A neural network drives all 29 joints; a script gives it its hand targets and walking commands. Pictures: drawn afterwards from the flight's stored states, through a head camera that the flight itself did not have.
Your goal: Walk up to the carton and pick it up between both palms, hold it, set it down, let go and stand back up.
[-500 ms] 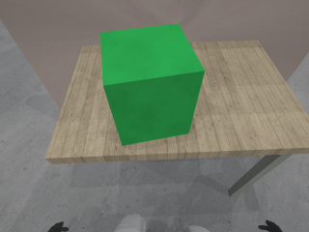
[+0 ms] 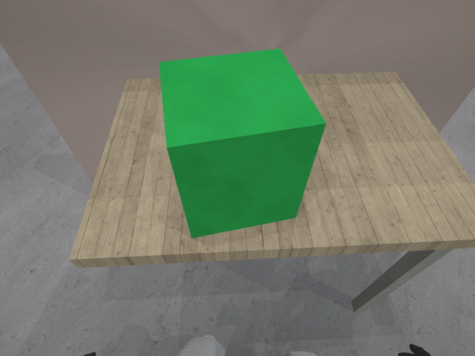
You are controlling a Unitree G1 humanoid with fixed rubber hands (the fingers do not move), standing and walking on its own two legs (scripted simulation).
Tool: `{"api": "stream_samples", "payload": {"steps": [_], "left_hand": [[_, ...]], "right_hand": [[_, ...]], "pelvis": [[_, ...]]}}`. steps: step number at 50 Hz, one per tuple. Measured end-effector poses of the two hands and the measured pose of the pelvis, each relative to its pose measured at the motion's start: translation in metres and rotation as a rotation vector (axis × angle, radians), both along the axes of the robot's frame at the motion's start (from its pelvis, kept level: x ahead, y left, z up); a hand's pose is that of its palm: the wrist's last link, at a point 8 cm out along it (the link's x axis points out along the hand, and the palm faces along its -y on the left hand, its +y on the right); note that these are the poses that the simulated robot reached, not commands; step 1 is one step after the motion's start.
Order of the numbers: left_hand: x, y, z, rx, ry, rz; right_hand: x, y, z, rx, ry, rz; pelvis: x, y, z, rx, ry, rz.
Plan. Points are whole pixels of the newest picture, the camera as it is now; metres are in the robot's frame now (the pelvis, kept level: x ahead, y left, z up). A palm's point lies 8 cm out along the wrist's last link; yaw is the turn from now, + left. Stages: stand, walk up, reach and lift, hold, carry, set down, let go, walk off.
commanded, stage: walk up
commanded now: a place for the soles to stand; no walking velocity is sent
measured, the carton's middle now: (234, 147) +0.44 +0.04 +0.09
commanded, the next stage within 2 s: none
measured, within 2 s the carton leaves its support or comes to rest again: neither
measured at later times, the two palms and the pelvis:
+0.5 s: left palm out of the picture +0.04 +0.31 -0.11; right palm out of the picture +0.05 -0.30 -0.10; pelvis -0.03 +0.00 +0.00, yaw +0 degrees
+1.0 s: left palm out of the picture -0.02 +0.32 -0.12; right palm out of the picture +0.01 -0.29 -0.11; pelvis -0.06 +0.01 +0.00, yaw +0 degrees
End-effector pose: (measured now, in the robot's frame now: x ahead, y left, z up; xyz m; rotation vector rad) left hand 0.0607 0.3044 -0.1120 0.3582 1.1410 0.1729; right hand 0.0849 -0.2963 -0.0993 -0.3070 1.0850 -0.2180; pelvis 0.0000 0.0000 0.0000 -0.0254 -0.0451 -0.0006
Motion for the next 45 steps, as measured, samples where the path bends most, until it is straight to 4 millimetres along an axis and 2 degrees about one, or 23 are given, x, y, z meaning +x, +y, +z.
{"api": "stream_samples", "payload": {"steps": [10,21,32,39,45], "left_hand": [[-0.002,-0.006,0.002,0.001,-0.001,-0.002],[-0.013,0.002,0.004,0.017,-0.027,0.006],[-0.048,0.008,-0.001,0.018,0.004,0.04],[-0.046,0.022,-0.005,0.004,-0.007,0.025],[-0.054,0.022,-0.005,0.004,0.007,0.023]], "right_hand": [[-0.01,-0.007,-0.001,0.004,0.003,-0.01],[-0.028,-0.001,-0.004,0.007,0.031,-0.03],[-0.046,0.002,-0.005,0.009,0.033,-0.029],[-0.062,0.016,-0.005,-0.004,0.057,-0.048],[-0.07,0.016,-0.003,-0.008,0.052,-0.041]], "pelvis": [[-0.003,-0.006,0.001,0.011,-0.004,-0.003],[-0.018,0.001,0.001,0.003,-0.025,-0.003],[-0.038,0.003,-0.001,-0.001,-0.054,0.002],[-0.043,0.02,-0.002,-0.023,-0.061,0.005],[-0.052,0.02,-0.001,-0.023,-0.05,0.004]]}}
